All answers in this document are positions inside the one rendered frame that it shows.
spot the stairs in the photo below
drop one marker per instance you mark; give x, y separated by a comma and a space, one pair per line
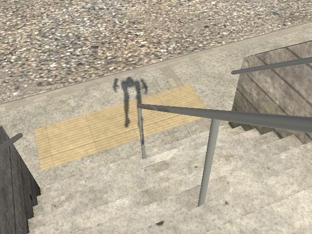
258, 184

